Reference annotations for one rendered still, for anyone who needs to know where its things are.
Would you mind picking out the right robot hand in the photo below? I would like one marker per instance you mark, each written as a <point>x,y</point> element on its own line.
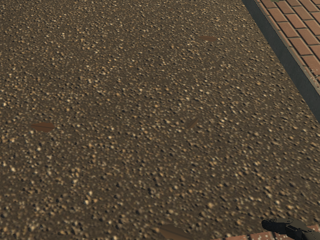
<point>291,227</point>

